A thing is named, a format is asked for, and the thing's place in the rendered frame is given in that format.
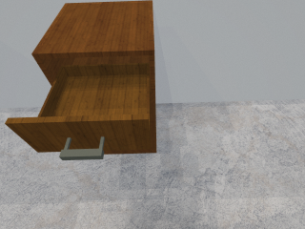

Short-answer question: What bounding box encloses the drawer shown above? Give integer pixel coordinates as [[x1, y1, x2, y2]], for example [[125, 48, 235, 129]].
[[5, 62, 151, 153]]

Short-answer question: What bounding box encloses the cabinet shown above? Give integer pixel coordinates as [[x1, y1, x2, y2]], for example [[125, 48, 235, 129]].
[[31, 0, 157, 155]]

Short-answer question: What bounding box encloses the handle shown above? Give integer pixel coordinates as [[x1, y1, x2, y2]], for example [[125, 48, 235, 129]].
[[59, 136, 105, 160]]

